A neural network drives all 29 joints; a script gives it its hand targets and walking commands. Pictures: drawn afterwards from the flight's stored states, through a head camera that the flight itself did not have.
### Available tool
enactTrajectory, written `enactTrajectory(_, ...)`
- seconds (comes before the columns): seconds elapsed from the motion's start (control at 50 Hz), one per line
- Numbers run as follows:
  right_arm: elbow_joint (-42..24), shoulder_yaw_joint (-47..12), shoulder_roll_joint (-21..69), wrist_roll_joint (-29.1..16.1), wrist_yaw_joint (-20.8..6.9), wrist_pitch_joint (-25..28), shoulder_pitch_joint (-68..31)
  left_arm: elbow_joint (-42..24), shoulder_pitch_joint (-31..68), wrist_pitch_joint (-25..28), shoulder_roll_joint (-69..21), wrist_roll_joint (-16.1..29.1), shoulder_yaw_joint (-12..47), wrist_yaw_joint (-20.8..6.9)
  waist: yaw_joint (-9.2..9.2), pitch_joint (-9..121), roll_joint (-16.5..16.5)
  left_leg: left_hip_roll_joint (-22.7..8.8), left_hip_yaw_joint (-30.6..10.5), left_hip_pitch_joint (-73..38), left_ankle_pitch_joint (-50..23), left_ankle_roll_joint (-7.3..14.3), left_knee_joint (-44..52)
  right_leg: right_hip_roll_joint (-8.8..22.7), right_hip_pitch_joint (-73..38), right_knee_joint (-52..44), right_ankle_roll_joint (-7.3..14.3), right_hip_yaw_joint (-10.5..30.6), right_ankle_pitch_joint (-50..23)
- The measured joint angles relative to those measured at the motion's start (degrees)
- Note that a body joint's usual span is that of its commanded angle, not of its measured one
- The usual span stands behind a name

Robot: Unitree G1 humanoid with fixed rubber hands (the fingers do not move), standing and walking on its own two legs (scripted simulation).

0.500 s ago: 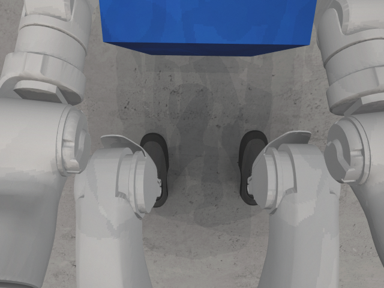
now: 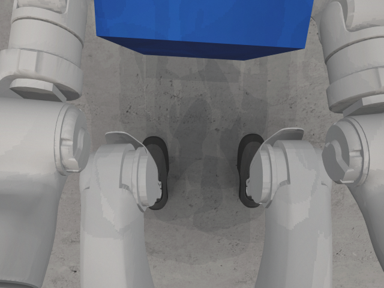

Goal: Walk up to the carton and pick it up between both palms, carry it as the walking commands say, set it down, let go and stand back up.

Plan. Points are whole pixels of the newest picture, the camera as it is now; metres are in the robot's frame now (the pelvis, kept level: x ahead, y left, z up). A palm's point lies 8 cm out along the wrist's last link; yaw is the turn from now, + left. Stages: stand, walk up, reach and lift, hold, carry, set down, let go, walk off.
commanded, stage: reach and lift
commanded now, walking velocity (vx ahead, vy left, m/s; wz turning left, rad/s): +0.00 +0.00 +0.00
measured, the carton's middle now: out of the picture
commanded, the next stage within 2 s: none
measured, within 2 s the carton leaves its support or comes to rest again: neither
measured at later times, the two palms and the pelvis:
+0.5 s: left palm out of the picture +0.59 +0.15 -0.06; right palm out of the picture +0.56 -0.17 -0.08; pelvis -0.01 +0.00 +0.03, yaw +0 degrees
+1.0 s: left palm out of the picture +0.57 +0.14 +0.00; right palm out of the picture +0.54 -0.18 -0.01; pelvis -0.02 +0.00 +0.07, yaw -1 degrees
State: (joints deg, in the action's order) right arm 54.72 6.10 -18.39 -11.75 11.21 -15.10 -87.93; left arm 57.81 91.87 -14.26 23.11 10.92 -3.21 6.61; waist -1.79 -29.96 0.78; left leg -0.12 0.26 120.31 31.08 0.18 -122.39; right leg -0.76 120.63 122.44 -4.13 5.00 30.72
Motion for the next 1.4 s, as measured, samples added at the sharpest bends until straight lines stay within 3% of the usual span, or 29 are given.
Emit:
enactTrajectory(0.28,-2.9,1.6,0.8,1.1,0.3,-5.7,0.0,-2.3,0.0,-5.2,-0.1,-2.5,-2.5,-1.0,0.00,0.0,0.0,0.0,0.0,-3.6,0.0,0.0,1.1,-0.1,-3.6,-1.1,0.1,0.0,-0.1)
enactTrajectory(0.5,-5.8,5.4,1.6,5.1,-0.9,-8.4,0.2,-4.9,0.0,-7.7,-1.9,-6.3,-6.9,-1.5,0.00,0.0,0.0,0.0,0.0,-7.2,-0.2,0.0,4.7,-0.3,-7.2,-4.8,0.1,0.0,-0.3)
enactTrajectory(0.84,-12.4,7.4,2.9,6.8,-1.2,-11.7,3.2,-11.8,-3.8,-10.2,-4.4,-8.9,-11.0,-2.1,0.00,0.0,0.0,0.0,0.0,-12.5,-1.5,0.0,10.3,-0.6,-12.3,-10.4,0.2,0.0,-1.8)
enactTrajectory(1.4,-14.5,9.7,4.6,8.8,-1.8,-14.4,5.5,-13.7,-6.0,-12.8,-6.1,-10.8,-13.0,-2.8,0.19,0.1,0.0,0.0,0.0,-23.7,-4.8,0.0,21.1,-0.9,-23.3,-21.3,0.4,0.0,-5.3)
